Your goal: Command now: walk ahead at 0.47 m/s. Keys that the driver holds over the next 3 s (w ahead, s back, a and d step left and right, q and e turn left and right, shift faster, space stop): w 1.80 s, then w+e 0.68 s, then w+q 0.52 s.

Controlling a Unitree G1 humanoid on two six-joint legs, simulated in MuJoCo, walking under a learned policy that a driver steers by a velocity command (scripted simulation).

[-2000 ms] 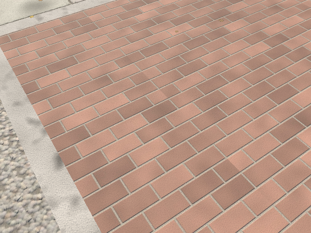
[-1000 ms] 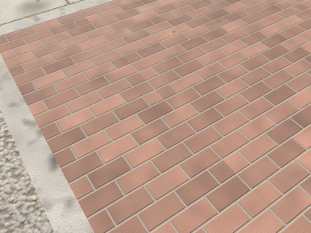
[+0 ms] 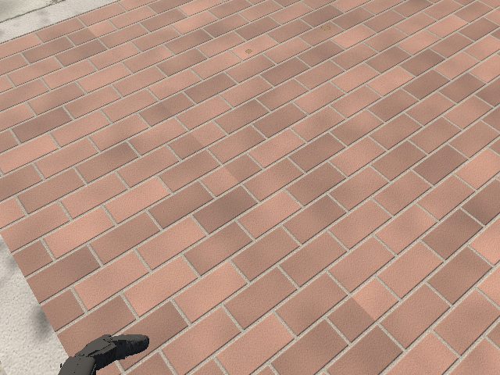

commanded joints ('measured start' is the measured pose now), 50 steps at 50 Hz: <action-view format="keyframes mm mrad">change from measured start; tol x16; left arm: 1 314 190 76 24 -9 -12 15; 3 561 312 100 90 33 -1 20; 8 229 82 34 58 40 -21 -3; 27 485 209 57 163 12 26 49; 31 572 40 -3 133 18 -6 36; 50 15 87 35 -23 14 11 25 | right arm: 1 -28 -184 -34 -39 -8 11 1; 3 102 29 28 -68 -7 -18 28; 6 -179 -151 -18 -136 38 -60 30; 25 -651 -119 -24 -316 17 -23 56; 31 -85 -328 -102 -179 -8 -24 51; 36 -369 -144 -44 -221 -14 -28 61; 50 -152 -214 -62 -109 6 -6 17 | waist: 1 257 183 -138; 3 207 -225 -466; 7 118 29 -92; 25 169 -45 59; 29 -29 -47 -177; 31 -15 303 -460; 35 76 70 -105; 50 19 76 55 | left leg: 1 -194 195 -18 447 1187 83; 2 -461 126 7 788 828 55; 3 -802 -72 -90 1153 -84 10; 4 -909 -30 -203 1292 -106 42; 19 -887 131 -37 538 532 9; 26 -855 79 -21 353 373 55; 29 -339 43 -4 343 376 136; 31 227 426 -767 164 211 355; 37 -369 232 -247 7 410 222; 50 -225 224 -87 -41 423 191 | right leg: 1 498 62 -23 -8 -10 -70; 3 1117 -412 771 -156 -271 -312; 4 1029 -366 845 -261 -341 -267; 7 519 -260 418 -339 -71 -159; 11 314 -188 246 -445 -65 -155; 26 670 -250 165 -325 99 -80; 29 553 -154 74 91 409 -14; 31 -50 78 121 729 -517 71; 32 -151 9 194 818 -496 48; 50 -98 -84 75 35 114 79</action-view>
